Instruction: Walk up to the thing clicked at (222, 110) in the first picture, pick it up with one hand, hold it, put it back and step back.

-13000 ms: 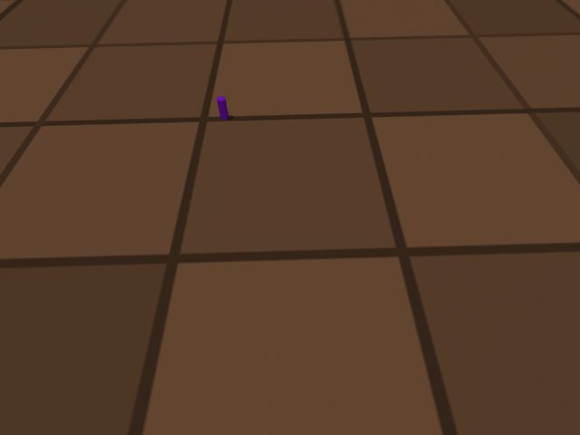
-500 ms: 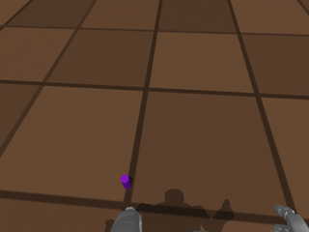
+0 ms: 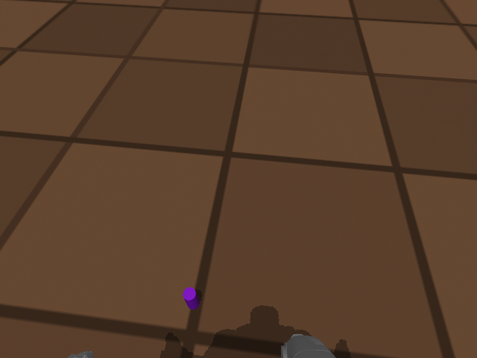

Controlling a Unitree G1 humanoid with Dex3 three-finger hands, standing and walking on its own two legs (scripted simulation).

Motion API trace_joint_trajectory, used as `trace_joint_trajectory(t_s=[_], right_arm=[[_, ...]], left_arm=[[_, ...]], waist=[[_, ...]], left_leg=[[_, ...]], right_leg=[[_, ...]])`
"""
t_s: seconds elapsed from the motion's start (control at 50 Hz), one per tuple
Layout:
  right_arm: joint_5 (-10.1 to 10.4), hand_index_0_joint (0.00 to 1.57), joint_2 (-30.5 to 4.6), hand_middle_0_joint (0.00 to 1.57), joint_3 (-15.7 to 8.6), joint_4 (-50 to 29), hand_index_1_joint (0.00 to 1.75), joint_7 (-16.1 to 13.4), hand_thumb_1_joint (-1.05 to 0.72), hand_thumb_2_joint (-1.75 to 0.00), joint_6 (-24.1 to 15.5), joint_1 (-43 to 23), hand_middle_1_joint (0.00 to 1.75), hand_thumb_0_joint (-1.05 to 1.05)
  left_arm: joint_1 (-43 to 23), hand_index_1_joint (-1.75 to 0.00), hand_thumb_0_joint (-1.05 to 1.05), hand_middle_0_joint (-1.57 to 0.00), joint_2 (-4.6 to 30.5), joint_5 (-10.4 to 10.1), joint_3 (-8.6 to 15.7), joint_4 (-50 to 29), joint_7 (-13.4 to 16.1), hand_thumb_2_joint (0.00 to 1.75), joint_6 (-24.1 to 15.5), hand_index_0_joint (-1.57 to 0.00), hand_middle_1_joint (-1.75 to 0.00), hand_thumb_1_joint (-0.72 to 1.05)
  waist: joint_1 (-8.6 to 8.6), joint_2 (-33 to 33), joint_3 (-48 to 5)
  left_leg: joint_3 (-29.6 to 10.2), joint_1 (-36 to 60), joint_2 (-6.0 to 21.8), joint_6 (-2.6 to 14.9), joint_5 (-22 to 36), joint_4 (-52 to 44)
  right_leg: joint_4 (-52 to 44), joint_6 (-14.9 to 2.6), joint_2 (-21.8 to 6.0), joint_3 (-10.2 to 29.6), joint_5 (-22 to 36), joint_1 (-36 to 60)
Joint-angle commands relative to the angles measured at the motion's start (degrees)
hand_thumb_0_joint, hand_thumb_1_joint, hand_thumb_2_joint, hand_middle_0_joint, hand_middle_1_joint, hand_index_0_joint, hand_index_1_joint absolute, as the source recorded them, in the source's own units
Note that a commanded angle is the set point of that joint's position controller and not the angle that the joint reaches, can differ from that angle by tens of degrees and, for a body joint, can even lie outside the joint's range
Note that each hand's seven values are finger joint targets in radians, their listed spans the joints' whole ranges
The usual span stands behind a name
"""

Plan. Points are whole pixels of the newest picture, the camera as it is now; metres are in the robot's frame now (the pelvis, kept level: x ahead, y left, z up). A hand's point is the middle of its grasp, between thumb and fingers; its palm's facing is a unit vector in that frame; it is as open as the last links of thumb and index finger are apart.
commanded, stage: walk up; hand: left
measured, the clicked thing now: (191, 298) +0.41 +0.21 -0.71
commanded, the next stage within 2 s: stand in 0.86 s
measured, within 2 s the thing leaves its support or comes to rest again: neither
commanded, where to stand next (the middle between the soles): +0.05 -0.02 m, yaw +3 degrees
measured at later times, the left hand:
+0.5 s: hand out of the picture +0.03 +0.29 -0.16, palm faces +0.10 -0.90 -0.43, open 7.4 cm
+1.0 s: hand out of the picture +0.06 +0.24 -0.14, palm faces -0.04 -0.92 -0.39, open 7.4 cm
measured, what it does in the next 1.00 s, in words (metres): steps on the spot: right foot, then left foot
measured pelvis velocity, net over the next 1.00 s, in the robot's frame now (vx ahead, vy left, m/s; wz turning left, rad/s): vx -0.02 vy -0.02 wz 0.00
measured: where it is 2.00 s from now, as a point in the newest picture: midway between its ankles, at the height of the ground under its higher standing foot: outside the picture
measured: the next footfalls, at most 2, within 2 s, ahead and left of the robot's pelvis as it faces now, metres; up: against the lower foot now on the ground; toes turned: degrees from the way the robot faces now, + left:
right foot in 0.12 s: +0.14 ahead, -0.14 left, +0.00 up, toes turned -3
left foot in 0.46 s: -0.04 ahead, +0.13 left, +0.00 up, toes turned +4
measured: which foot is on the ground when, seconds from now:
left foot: down 0.00-0.14, up 0.16-0.44, down 0.46-0.86, up 0.88-1.00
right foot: up 0.00-0.10, down 0.12-0.50, up 0.52-0.80, down 0.82-1.00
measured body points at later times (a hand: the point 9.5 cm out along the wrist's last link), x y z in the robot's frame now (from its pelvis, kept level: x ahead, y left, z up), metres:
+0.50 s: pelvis -0.05 +0.00 -0.03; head -0.04 +0.00 +0.42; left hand +0.03 +0.34 -0.13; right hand +0.00 -0.32 -0.15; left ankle -0.08 +0.13 -0.74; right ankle +0.10 -0.13 -0.73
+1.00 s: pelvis -0.02 -0.02 +0.00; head +0.02 -0.03 +0.45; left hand +0.06 +0.29 -0.11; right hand +0.07 -0.33 -0.13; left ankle -0.02 +0.12 -0.71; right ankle -0.01 -0.12 -0.74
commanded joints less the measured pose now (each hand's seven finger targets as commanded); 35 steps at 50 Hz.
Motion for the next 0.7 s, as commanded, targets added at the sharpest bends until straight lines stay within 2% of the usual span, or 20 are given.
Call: trace_joint_trajectory(t_s=[0.0, 0.04, 0.08, 0.1, 0.12, 0.14, 0.16, 0.22, 0.26, 0.36, 0.42, 0.44, 0.46, 0.48, 0.5, 0.52, 0.54, 0.58, 0.62, 0.68], right_arm=[[0.11, 0.20, -12.92, 0.20, -3.84, -5.85, 0.30, -0.52, -0.90, -0.90, 1.25, -4.32, 0.30, 0.00], [0.57, 0.20, -13.42, 0.20, -4.14, -7.04, 0.30, -0.15, -0.90, -0.90, 2.98, -6.92, 0.30, 0.00], [1.23, 0.20, -11.14, 0.20, -3.79, -8.14, 0.30, 0.01, -0.90, -0.90, 4.60, -8.25, 0.30, 0.00], [1.40, 0.20, -9.11, 0.20, -3.35, -7.66, 0.30, -0.11, -0.90, -0.90, 5.12, -5.68, 0.30, 0.00], [1.24, 0.20, -8.45, 0.20, -3.34, -6.81, 0.30, -0.56, -0.90, -0.90, 5.99, -1.37, 0.30, 0.00], [0.88, 0.20, -12.22, 0.20, -4.76, -5.93, 0.30, -1.08, -0.90, -0.90, 7.26, 0.72, 0.30, 0.00], [0.47, 0.20, -13.58, 0.20, -5.45, -5.61, 0.30, -1.07, -0.90, -0.90, 7.68, 0.70, 0.30, 0.00], [0.51, 0.20, -14.66, 0.20, -6.41, -3.76, 0.30, -0.21, -0.90, -0.90, 7.23, 3.83, 0.30, 0.00], [0.58, 0.20, -14.40, 0.20, -6.14, -3.29, 0.30, 0.15, -0.90, -0.90, 6.86, 5.01, 0.30, 0.00], [0.57, 0.20, -13.46, 0.20, -4.24, -1.09, 0.30, 0.27, -0.90, -0.90, 4.44, 3.80, 0.30, 0.00], [-0.30, 0.20, -13.02, 0.20, -4.52, 3.14, 0.30, -0.16, -0.90, -0.90, 3.51, 8.79, 0.30, 0.00], [-1.08, 0.20, -12.93, 0.20, -4.84, 4.33, 0.30, -0.38, -0.90, -0.90, 3.10, 9.05, 0.30, 0.00], [-1.93, 0.20, -15.58, 0.20, -5.06, 3.32, 0.30, -0.61, -0.90, -0.90, 2.88, 6.71, 0.30, 0.00], [-2.50, 0.20, -22.03, 0.20, -5.68, -0.31, 0.30, -0.94, -0.90, -0.90, 2.45, -0.20, 0.30, 0.00], [-1.36, 0.20, -22.95, 0.20, -5.37, -0.66, 0.30, -0.87, -0.90, -0.90, 2.14, -4.65, 0.30, 0.00], [-1.80, 0.20, -19.93, 0.20, -4.67, -1.43, 0.30, -1.24, -0.90, -0.90, 1.44, -9.26, 0.30, 0.00], [-2.23, 0.20, -16.16, 0.20, -3.38, -1.57, 0.30, -1.45, -0.90, -0.90, 0.47, -11.74, 0.30, 0.00], [-1.80, 0.20, -15.21, 0.20, -3.54, -0.46, 0.30, -1.63, -0.90, -0.90, -0.66, -7.54, 0.30, 0.00], [-1.57, 0.20, -18.13, 0.20, -5.25, 1.25, 0.30, -1.19, -0.90, -0.90, -0.87, -1.86, 0.30, 0.00], [-1.63, 0.20, -18.70, 0.20, -6.19, 0.25, 0.30, -0.50, -0.90, -0.90, -0.46, 1.84, 0.30, 0.00]], left_arm=[[2.09, -0.30, 0.00, -0.20, 8.72, -0.78, 2.89, -1.59, 2.57, 0.90, -1.64, -0.20, -0.30, 0.90], [3.95, -0.30, 0.00, -0.20, 9.36, -0.99, 3.32, 0.14, 3.69, 0.90, -1.37, -0.20, -0.30, 0.90], [4.86, -0.30, 0.00, -0.20, 12.92, -0.07, 4.72, 0.66, 4.25, 0.90, -1.01, -0.20, -0.30, 0.90], [5.35, -0.30, 0.00, -0.20, 15.45, 0.60, 5.51, 0.13, 4.43, 0.90, -1.17, -0.20, -0.30, 0.90], [2.63, -0.30, 0.00, -0.20, 18.09, 0.91, 5.56, -1.78, 4.45, 0.90, -1.30, -0.20, -0.30, 0.90], [-1.77, -0.30, 0.00, -0.20, 18.85, 0.77, 5.55, -3.29, 4.67, 0.90, -0.86, -0.20, -0.30, 0.90], [-3.38, -0.30, 0.00, -0.20, 18.19, 1.11, 5.81, -3.87, 4.86, 0.90, -0.73, -0.20, -0.30, 0.90], [-7.01, -0.30, 0.00, -0.20, 14.59, 1.29, 5.77, -4.74, 4.74, 0.90, -0.51, -0.20, -0.30, 0.90], [-7.41, -0.30, 0.00, -0.20, 13.12, 1.88, 5.63, -5.19, 4.38, 0.90, -0.45, -0.20, -0.30, 0.90], [-7.51, -0.30, 0.00, -0.20, 14.47, 3.86, 6.37, -5.45, 2.66, 0.90, 0.78, -0.20, -0.30, 0.90], [-7.01, -0.30, 0.00, -0.20, 14.81, 2.44, 6.13, -4.28, 1.71, 0.90, 2.59, -0.20, -0.30, 0.90], [-5.31, -0.30, 0.00, -0.20, 12.11, 2.15, 5.15, -3.78, 1.59, 0.90, 3.17, -0.20, -0.30, 0.90], [-4.73, -0.30, 0.00, -0.20, 8.55, 1.43, 3.81, -4.27, 1.49, 0.90, 3.34, -0.20, -0.30, 0.90], [-7.55, -0.30, 0.00, -0.20, 8.79, 1.11, 4.11, -4.14, 1.60, 0.90, 2.97, -0.20, -0.30, 0.90], [-13.23, -0.30, 0.00, -0.20, 13.94, 1.30, 5.56, -3.02, 1.79, 0.90, 2.46, -0.20, -0.30, 0.90], [-11.01, -0.30, 0.00, -0.20, 13.76, 0.81, 5.56, -1.67, 1.19, 0.90, 2.09, -0.20, -0.30, 0.90], [-6.62, -0.30, 0.00, -0.20, 10.26, 0.15, 4.58, 0.52, 0.48, 0.90, 2.02, -0.20, -0.30, 0.90], [-0.39, -0.30, 0.00, -0.20, 9.44, 0.25, 4.01, 3.04, 0.40, 0.90, 2.18, -0.20, -0.30, 0.90], [-3.87, -0.30, 0.00, -0.20, 11.20, 0.80, 4.01, 1.73, -0.17, 0.90, 1.33, -0.20, -0.30, 0.90], [-6.46, -0.30, 0.00, -0.20, 12.46, 1.18, 3.77, -0.70, -0.66, 0.90, -0.52, -0.20, -0.30, 0.90]], waist=[[0.11, 12.85, -1.61], [1.51, 11.57, -3.80], [3.32, 6.81, -3.83], [3.84, -2.33, -4.62], [1.75, -9.42, -5.84], [1.04, -6.19, -5.63], [1.31, -6.70, -4.15], [-0.40, -6.75, -7.03], [0.75, -8.87, -11.33], [3.01, -17.19, -12.22], [0.38, -10.87, -8.73], [0.02, -3.74, -6.50], [0.38, 10.53, -2.34], [-0.22, 16.81, 2.29], [-1.66, 13.23, 9.44], [1.42, 9.36, 12.24], [3.55, 7.36, 10.70], [3.38, 9.03, 4.27], [-0.96, 13.96, 0.73], [-3.90, 15.37, -0.12]], left_leg=[[-4.42, -7.34, 10.22, 8.21, 39.91, -0.63], [-3.53, -10.82, 7.70, 6.06, 30.23, 5.31], [-4.78, -18.30, 4.88, 3.03, 9.71, 9.89], [-3.62, -20.14, 0.18, 0.84, -0.56, 18.51], [-5.36, -18.42, -4.23, -1.26, -19.41, 33.46], [-9.92, -15.63, -2.59, -1.27, -21.56, 42.75], [-10.48, -17.18, -1.71, -1.45, -19.03, 46.87], [-11.37, -18.20, -1.74, -2.47, -10.74, 49.20], [-9.12, -19.34, -2.24, -3.45, -9.66, 47.39], [0.90, -12.98, 0.26, -3.69, -19.85, 17.38], [5.33, -0.82, -0.84, -1.77, -7.00, 0.44], [2.61, 3.31, -0.67, -1.32, -6.30, -3.19], [-14.64, 0.61, 7.53, 1.66, -23.49, -11.31], [-36.93, -13.64, 22.38, 6.83, -42.92, -19.66], [-40.30, -32.09, 26.22, 12.28, -49.58, -23.91], [-31.59, -34.28, 22.98, 10.97, -39.76, -20.67], [-20.38, -27.20, 14.86, 7.04, -23.99, -16.06], [-13.26, -9.65, 11.92, 3.22, -11.94, -13.51], [-14.81, -0.95, 12.67, 4.95, -18.14, -13.59], [-16.31, 7.09, 16.42, 9.84, -18.32, -12.41]], right_leg=[[-8.73, 0.85, 1.27, -4.81, 10.34, 7.66], [-16.06, 0.31, 3.05, -6.16, 17.85, 14.59], [-18.07, -1.12, -0.20, -2.45, 20.73, 19.10], [-24.51, -3.90, -9.61, 8.20, 27.24, 19.33], [-32.10, -9.19, -22.00, 24.21, 28.43, 12.55], [-31.98, -14.25, -24.21, 27.00, 19.38, 6.35], [-32.28, -14.99, -23.16, 27.38, 13.06, 4.53], [-32.15, -9.07, -14.43, 14.23, -4.07, 5.02], [-31.37, -8.39, -12.18, 11.55, -8.26, 10.56], [-29.30, -8.89, -10.79, 7.26, -15.75, 12.10], [-24.80, -6.38, -10.11, 5.51, -15.76, 1.70], [-18.24, -3.62, -7.46, 3.15, -18.18, -4.94], [-6.77, -1.15, -2.46, -0.87, -18.26, -14.06], [1.94, 0.77, 3.49, -0.82, -9.72, -16.34], [7.40, 0.71, 0.32, 6.19, -8.56, -5.93], [9.20, 0.49, -0.24, 6.64, -3.66, -0.97], [7.89, 0.20, 1.49, 7.94, 1.69, -2.19], [7.32, -0.45, 4.32, 6.16, 3.63, -9.13], [2.71, 0.87, 3.94, 2.61, 0.77, -10.12], [-3.85, 1.63, 2.05, 0.52, -3.78, -12.11]])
